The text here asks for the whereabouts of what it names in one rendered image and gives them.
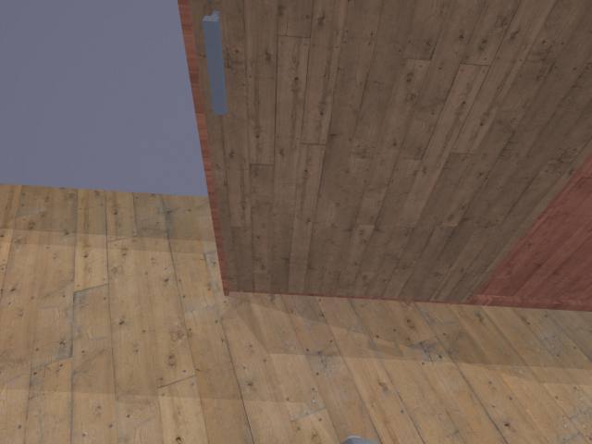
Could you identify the handle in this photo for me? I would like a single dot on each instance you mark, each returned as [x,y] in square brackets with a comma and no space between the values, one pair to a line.
[215,63]

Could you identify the wardrobe door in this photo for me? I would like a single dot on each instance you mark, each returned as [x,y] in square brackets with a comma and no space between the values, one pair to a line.
[553,259]
[391,148]

